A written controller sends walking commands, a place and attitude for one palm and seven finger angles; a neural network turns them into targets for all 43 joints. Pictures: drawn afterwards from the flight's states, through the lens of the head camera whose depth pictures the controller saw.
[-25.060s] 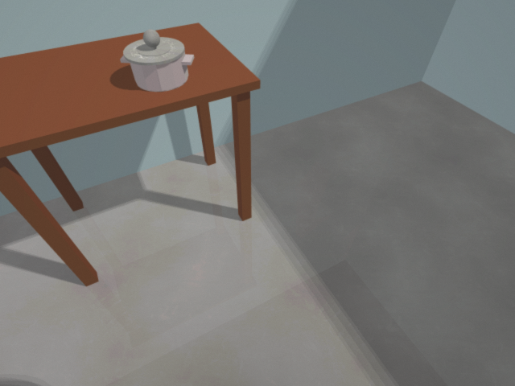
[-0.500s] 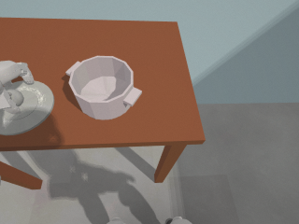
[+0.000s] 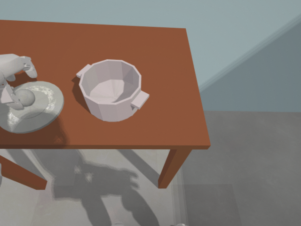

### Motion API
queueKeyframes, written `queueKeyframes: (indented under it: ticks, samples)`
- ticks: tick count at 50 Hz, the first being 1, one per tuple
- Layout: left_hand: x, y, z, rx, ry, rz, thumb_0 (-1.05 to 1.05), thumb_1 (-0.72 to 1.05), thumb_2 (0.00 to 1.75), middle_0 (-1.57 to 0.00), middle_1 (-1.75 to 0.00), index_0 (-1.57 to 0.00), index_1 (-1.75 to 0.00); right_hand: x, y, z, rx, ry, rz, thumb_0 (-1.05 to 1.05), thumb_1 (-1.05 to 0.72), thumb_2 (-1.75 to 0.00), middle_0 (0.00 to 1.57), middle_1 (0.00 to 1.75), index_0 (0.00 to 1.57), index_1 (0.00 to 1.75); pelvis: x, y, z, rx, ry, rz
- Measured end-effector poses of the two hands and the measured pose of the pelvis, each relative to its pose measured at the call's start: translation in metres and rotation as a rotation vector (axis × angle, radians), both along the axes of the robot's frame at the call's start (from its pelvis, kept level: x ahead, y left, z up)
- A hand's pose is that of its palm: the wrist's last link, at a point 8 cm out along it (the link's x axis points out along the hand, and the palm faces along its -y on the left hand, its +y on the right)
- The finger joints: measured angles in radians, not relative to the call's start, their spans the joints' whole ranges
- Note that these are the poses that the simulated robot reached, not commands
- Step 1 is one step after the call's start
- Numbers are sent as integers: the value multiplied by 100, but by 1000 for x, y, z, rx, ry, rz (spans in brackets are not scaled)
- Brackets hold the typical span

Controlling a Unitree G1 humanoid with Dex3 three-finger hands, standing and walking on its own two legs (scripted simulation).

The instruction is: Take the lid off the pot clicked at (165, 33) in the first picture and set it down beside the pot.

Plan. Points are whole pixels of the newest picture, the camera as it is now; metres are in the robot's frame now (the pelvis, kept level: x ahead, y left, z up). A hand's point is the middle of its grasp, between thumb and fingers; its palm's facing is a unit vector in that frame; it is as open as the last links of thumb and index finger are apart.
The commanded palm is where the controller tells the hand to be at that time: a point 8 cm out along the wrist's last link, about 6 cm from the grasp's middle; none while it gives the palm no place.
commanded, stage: raise the empty hand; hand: left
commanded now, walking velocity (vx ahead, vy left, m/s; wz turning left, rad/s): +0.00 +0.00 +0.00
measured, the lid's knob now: (24, 97) +0.45 +0.34 +0.04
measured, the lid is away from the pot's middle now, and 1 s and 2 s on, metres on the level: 0.24 0.24 0.24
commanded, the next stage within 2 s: draw the hand back to the body in 0.94 s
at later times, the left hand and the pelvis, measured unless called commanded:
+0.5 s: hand out of the picture +0.44 +0.34 +0.15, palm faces -0.38 -0.09 -0.92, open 11.0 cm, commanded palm +0.46 +0.33 +0.22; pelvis +0.00 +0.00 +0.01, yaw +1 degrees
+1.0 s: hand out of the picture +0.45 +0.34 +0.20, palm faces -0.34 -0.09 -0.94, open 11.0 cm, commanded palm +0.46 +0.34 +0.26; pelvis +0.01 -0.01 +0.01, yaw +1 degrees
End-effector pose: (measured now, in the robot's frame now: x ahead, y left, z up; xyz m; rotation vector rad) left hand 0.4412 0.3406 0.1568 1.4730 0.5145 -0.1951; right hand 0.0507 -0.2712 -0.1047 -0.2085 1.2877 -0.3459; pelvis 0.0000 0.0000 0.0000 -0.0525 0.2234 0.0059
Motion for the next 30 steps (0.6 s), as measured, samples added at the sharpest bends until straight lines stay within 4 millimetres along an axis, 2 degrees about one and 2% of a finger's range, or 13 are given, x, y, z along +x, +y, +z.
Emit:
queueKeyframes:
  ticks: [16,30]
  samples:
    - [4,-2,36,16,-44,7,0,4,57,-34,-91,-33,-91,3,9,0,46,-1,6,1,-91,-90,20,30,20,30,3,2,5,5,-21,5]
    - [5,-2,63,30,-68,21,0,4,57,-34,-91,-33,-91,14,6,5,46,-21,29,1,-91,-90,20,30,20,30,4,1,10,8,-37,14]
